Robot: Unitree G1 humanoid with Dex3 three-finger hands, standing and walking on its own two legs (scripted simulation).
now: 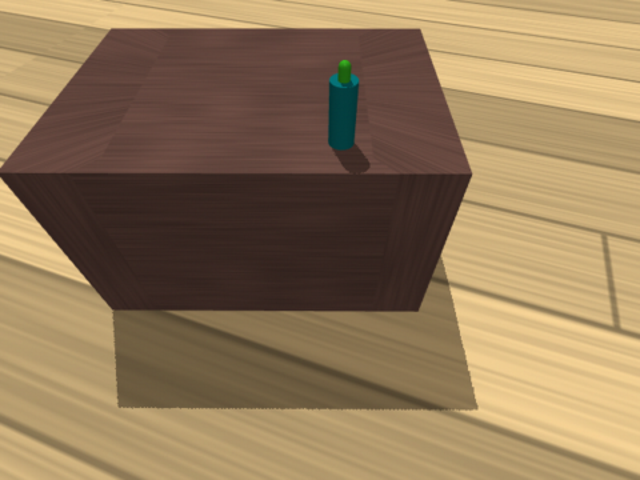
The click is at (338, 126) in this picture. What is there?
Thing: necked bottle
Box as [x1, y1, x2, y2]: [328, 60, 358, 149]
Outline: 347,60 342,60 339,63 338,72 332,75 329,79 328,142 332,147 337,149 346,149 353,144 358,79 356,76 350,73 350,63
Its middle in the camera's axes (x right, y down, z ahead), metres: +0.05 -0.29 +0.89
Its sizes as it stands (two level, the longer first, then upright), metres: 0.064 0.064 0.207
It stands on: a support 0.65 m high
